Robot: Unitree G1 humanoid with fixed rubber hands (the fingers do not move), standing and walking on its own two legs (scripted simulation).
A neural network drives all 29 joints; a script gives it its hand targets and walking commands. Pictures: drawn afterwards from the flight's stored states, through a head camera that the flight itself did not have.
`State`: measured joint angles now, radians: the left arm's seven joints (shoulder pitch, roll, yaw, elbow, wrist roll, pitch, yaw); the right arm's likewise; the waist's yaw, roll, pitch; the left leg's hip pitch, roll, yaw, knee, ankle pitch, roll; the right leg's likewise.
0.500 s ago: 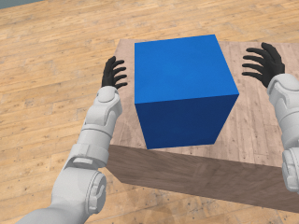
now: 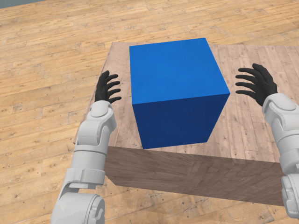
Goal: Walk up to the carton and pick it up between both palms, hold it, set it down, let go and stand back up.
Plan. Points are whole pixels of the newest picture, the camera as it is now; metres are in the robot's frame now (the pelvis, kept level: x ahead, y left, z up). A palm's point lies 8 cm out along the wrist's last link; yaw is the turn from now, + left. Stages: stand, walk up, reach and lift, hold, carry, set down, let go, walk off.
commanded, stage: set down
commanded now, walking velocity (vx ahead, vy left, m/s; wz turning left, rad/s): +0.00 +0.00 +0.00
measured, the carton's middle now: (171, 98) +0.47 +0.01 +0.03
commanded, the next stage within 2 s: none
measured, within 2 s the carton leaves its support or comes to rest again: neither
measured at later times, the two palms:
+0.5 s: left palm (105, 126) +0.34 +0.17 +0.07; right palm (272, 130) +0.37 -0.24 +0.05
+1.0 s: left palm (109, 150) +0.29 +0.15 +0.03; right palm (278, 165) +0.30 -0.26 +0.01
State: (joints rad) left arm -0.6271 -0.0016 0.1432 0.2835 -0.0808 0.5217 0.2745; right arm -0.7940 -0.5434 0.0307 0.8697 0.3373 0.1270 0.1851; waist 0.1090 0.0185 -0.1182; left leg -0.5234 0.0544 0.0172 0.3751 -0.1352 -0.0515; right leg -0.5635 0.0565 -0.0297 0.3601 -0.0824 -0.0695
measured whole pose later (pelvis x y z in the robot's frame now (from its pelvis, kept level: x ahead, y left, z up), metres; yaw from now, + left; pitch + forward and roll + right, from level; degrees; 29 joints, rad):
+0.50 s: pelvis -0.01 +0.00 +0.00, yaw -1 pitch +10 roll +1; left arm -0.37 -0.03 0.07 0.23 -0.05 0.37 0.28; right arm -0.48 -0.49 0.02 0.75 0.35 -0.01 0.23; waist 0.08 -0.01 -0.07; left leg -0.40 0.05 0.02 0.38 -0.15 -0.05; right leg -0.46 0.06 -0.01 0.41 -0.11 -0.07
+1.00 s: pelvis +0.02 +0.00 +0.00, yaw -2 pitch +4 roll +1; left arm -0.06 -0.07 0.01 0.22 0.02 0.15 0.27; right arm -0.16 -0.46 0.06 0.71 0.38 -0.22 0.23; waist 0.06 -0.01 -0.02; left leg -0.25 0.05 0.03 0.38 -0.20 -0.05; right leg -0.33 0.07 0.02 0.42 -0.17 -0.07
